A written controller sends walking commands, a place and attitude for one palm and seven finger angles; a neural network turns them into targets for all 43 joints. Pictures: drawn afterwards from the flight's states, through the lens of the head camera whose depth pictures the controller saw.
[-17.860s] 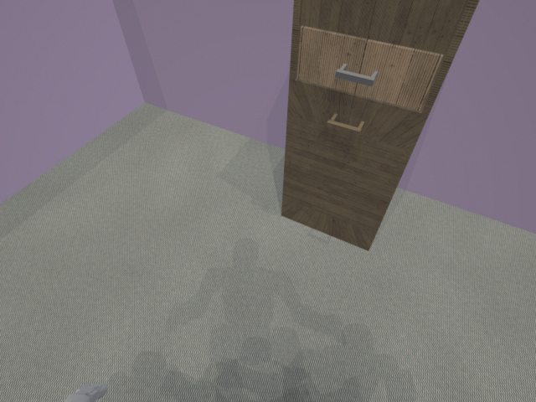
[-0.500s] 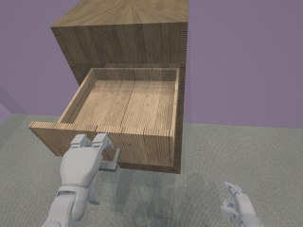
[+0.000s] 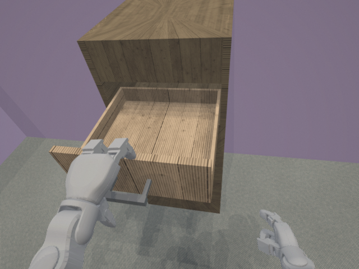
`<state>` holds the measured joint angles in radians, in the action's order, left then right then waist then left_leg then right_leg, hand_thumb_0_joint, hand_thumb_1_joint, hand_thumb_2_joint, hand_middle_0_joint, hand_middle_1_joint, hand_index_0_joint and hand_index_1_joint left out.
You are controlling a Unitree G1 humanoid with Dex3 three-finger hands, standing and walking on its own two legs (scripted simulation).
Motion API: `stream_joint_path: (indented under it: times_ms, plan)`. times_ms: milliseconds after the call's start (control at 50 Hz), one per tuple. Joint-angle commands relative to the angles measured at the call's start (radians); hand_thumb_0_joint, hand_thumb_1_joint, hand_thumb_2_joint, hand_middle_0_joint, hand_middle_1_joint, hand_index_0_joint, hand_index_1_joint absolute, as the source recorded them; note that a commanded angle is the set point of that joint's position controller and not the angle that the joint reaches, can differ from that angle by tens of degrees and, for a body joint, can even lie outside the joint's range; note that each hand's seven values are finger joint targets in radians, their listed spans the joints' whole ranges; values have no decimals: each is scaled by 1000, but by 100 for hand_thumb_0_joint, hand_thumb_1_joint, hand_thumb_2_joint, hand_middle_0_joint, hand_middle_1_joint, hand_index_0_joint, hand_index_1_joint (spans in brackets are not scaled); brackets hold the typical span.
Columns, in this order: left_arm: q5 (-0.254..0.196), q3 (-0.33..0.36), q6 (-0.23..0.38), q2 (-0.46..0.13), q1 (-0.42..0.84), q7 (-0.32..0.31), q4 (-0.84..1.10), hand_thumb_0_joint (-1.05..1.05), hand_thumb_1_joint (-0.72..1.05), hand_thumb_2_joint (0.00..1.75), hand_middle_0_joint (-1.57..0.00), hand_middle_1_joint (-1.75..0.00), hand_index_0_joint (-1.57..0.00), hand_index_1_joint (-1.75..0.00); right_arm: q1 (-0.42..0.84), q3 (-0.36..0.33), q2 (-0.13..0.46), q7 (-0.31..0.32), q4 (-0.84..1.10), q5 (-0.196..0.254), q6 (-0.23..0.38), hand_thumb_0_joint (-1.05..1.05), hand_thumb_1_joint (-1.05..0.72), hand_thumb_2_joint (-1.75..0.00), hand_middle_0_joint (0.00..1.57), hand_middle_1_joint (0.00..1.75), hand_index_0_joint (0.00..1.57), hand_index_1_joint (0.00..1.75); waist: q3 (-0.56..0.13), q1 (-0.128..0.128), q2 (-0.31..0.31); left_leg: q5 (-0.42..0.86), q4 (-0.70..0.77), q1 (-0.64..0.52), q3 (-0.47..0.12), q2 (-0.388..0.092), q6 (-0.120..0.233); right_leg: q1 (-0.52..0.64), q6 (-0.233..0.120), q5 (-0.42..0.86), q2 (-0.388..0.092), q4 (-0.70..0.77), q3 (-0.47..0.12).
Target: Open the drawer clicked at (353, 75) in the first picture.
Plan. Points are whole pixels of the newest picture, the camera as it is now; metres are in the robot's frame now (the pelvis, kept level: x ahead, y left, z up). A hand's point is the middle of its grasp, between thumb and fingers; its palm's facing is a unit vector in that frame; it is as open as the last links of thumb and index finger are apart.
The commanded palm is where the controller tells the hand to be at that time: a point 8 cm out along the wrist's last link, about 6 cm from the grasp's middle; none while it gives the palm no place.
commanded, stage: lift the hand off the handle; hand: left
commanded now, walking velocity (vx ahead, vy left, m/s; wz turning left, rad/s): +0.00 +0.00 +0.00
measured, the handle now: (127, 190) +0.27 +0.19 +0.03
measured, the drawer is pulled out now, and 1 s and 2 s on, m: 0.30 0.30 0.30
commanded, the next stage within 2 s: draw the hand back to the body in 0.40 s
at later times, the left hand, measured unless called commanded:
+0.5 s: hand (110, 163) +0.25 +0.17 +0.17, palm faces +0.18 -0.12 -0.98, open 13.8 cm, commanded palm +0.19 +0.18 +0.22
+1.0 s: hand (82, 178) +0.21 +0.22 +0.16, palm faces +0.16 -0.08 -0.98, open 13.8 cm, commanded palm +0.16 +0.22 +0.22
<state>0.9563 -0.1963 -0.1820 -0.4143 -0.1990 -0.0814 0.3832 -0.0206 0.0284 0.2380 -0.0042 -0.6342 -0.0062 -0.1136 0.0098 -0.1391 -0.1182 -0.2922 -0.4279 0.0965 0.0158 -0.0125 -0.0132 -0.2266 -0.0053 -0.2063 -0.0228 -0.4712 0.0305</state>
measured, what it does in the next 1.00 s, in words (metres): stands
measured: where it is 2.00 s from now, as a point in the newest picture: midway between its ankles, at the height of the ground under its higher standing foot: outside the picture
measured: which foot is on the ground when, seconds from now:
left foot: down 0.00-1.00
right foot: down 0.00-1.00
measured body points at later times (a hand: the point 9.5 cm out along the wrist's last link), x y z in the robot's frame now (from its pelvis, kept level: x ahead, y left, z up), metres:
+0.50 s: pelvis -0.01 -0.01 +0.00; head -0.02 -0.07 +0.45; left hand +0.23 +0.18 +0.22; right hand +0.24 -0.20 -0.09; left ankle -0.04 +0.13 -0.74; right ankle +0.03 -0.12 -0.74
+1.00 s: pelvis -0.01 -0.01 +0.00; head -0.02 -0.07 +0.45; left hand +0.20 +0.22 +0.21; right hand +0.23 -0.21 -0.10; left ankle -0.04 +0.13 -0.74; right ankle +0.03 -0.12 -0.74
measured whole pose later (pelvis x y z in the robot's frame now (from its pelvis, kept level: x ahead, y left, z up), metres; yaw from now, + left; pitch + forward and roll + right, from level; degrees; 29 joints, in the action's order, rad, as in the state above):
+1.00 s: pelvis -0.01 -0.01 +0.00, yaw +0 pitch -3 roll +1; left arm 0.80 0.02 -0.14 -0.55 -0.25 0.03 0.49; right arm -0.05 0.03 0.29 0.01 -0.61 0.02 -0.10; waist 0.03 -0.12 -0.14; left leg -0.27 -0.42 0.09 0.01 -0.02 -0.02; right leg -0.22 -0.01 -0.18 -0.02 -0.46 0.04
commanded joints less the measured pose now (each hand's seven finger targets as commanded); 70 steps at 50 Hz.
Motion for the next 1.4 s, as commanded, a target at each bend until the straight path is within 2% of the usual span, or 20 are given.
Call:
stream_joint_path:
  times_ms: [0, 80, 120, 140, 220, 240, 320, 340, 480, 620, 680, 860, 940, 1080, 1100, 1120, 1140, 1220, 1240, 1380]
  plan:
    - [23, 117, 2, -123, 292, -24, 229, 0, -50, 30, -30, -120, -30, -120, 207, -15, 72, -5, 161, 7, 36, 0, -90, -90, 20, 30, 20, 30, -176, 17, 87, 262, 92, 69, 11, 15, 29, 186, -19, 154, 27, 68, -11]
    - [7, 104, -51, -120, 284, 32, 188, 0, -50, 30, -30, -120, -30, -120, 226, -7, 74, -20, 162, 20, 18, 0, -90, -90, 20, 30, 20, 30, -153, 14, 97, 255, 112, 86, 19, 12, 29, 215, -17, 153, 25, 71, -10]
    - [-8, 177, -69, -198, 331, 53, 217, 0, -50, 30, -30, -120, -30, -120, 257, -3, 80, -23, 179, 32, 15, 0, -90, -90, 20, 30, 20, 30, -177, 13, 83, 236, 112, 99, 17, 3, 30, 246, -15, 151, 33, 64, -24]
    - [2, 138, -73, -159, 323, 66, 213, 0, -50, 30, -30, -120, -30, -120, 247, 6, 73, -30, 184, 25, 17, 0, -90, -90, 20, 30, 20, 30, -204, 2, 102, 264, 108, 96, 26, 14, 34, 264, -17, 165, 22, 58, -20]
    - [-45, 249, -72, -258, 318, 87, 281, 0, -50, 30, -30, -120, -30, -120, 261, -2, 90, -34, 202, 37, 5, 0, -90, -90, 20, 30, 20, 30, -220, 1, 61, 258, 107, 108, 20, 3, 30, 290, -12, 188, 33, 51, -37]
    - [-43, 198, -68, -199, 288, 93, 281, 0, -50, 30, -30, -120, -30, -120, 249, 5, 76, -43, 206, 32, 9, 0, -90, -90, 20, 30, 20, 30, -243, -4, 84, 289, 100, 97, 31, 14, 32, 294, -12, 199, 21, 45, -27]
    - [-79, 231, -63, -225, 294, 105, 280, 0, -50, 30, -30, -120, -30, -120, 254, -6, 88, -45, 208, 46, 12, 0, -90, -90, 20, 30, 20, 30, -165, 18, 103, 239, 102, 105, 23, 1, 30, 231, -8, 151, 34, 70, -33]
    - [-61, 179, -65, -175, 281, 111, 242, 0, -50, 30, -30, -120, -30, -120, 238, 4, 81, -48, 203, 38, 12, 0, -90, -90, 20, 30, 20, 30, -161, 14, 121, 241, 101, 108, 36, 12, 32, 227, -9, 132, 21, 71, -23]
    - [-52, 199, -33, -209, 319, 93, 257, 0, -50, 30, -30, -120, -30, -120, 225, -10, 88, -36, 199, 34, 17, 0, -90, -90, 20, 30, 20, 30, -211, 11, 100, 220, 92, 95, 32, 22, 34, 242, -7, 119, 15, 72, -38]
    - [-99, 337, -18, -314, 268, 74, 281, 0, -50, 30, -30, -120, -30, -120, 234, -10, 100, -26, 205, 41, 32, 0, -90, -90, 20, 30, 20, 30, -207, 6, 78, 216, 79, 104, 26, 18, 29, 245, -3, 139, 14, 75, -60]
    - [-112, 329, -19, -292, 200, 87, 215, 0, -50, 30, -30, -120, -30, -120, 207, -11, 98, -18, 192, 35, 29, 0, -90, -90, 20, 30, 20, 30, -147, 11, 130, 192, 81, 122, 34, 25, 32, 216, 5, 104, 6, 86, -47]
    - [-139, 367, 44, -324, 158, 80, 285, 0, -50, 30, -30, -120, -30, -120, 176, -15, 111, 12, 200, 32, 62, 0, -90, -90, 20, 30, 20, 30, -156, 29, 95, 172, 75, 91, 22, 22, 30, 181, 9, 62, 3, 103, -33]
    - [-128, 410, 59, -342, 116, 55, 294, 0, -50, 30, -30, -120, -30, -120, 162, -5, 108, 15, 211, 24, 77, 0, -90, -90, 20, 30, 20, 30, -188, 5, 87, 192, 71, 94, 18, 25, 27, 208, 3, 82, -4, 86, -27]
    - [-155, 415, 43, -341, 56, 67, 279, 0, -50, 30, -30, -120, -30, -120, 170, -15, 123, 22, 206, 29, 65, 0, -90, -90, 20, 30, 20, 30, -118, 14, 87, 172, 94, 105, 14, 21, 24, 181, 6, 70, 2, 97, -10]
    - [-860, 414, 186, 30, 118, 39, 379, 0, -47, 32, -30, -118, -30, -118, 115, -12, 19, 45, 264, 34, 154, 0, -90, -90, 20, 30, 20, 30, -70, 104, 280, 88, 64, 22, 0, -3, 58, 137, 2, 13, 33, 116, 24]
    - [-885, 494, 249, -87, -9, 5, 290, 0, -43, 33, -29, -115, -29, -115, 106, -5, 54, 65, 214, 12, 213, 0, -90, -90, 20, 30, 20, 30, -52, 92, 303, 35, 62, 5, 0, -15, 51, 109, 2, -47, 40, 134, 5]
    - [-944, 518, 290, -67, -62, -10, 336, 0, -40, 34, -29, -113, -29, -113, 72, -3, 52, 81, 211, 7, 237, 0, -90, -90, 20, 30, 20, 30, -55, 80, 291, 52, 68, 19, 5, -12, 54, 120, 10, -64, 14, 150, 16]
    - [-971, 613, 377, -153, -5, -67, 428, 0, -26, 40, -28, -104, -28, -104, 22, -11, 69, 107, 154, -16, 311, 0, -90, -90, 20, 30, 20, 30, -94, 66, -2, 112, 86, -6, 11, -3, 22, 170, -6, 10, 5, 139, 6]
    - [-970, 552, 386, -64, -30, -62, 411, 0, -22, 42, -28, -102, -28, -102, 14, -5, 45, 103, 161, -18, 320, 0, -90, -90, 20, 30, 20, 30, -71, 67, -18, 137, 93, 11, 10, 0, 21, 174, -10, 30, 2, 134, 15]
    - [-983, 539, 406, -31, -86, -43, 396, 0, 2, 52, -26, -86, -26, -86, -1, -25, 65, 86, 151, -17, 339, 0, -90, -90, 20, 30, 20, 30, -54, 70, 33, 251, 89, 20, 3, -11, 19, 209, -12, 148, 11, 117, 22]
